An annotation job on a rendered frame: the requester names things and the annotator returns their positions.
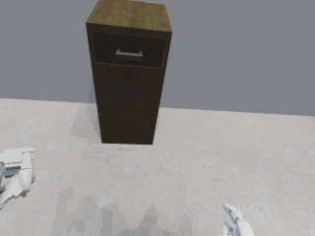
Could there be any drawer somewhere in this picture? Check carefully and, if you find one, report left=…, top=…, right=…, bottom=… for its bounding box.
left=92, top=30, right=166, bottom=68

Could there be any cabinet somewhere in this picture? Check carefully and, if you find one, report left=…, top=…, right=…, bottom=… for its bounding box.
left=86, top=0, right=172, bottom=146

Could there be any right robot hand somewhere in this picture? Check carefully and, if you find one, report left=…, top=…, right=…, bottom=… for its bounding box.
left=220, top=203, right=255, bottom=236

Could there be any handle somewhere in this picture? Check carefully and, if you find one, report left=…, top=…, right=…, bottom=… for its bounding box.
left=115, top=49, right=143, bottom=62

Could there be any left robot hand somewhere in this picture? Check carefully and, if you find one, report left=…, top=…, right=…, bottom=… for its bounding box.
left=0, top=147, right=35, bottom=210

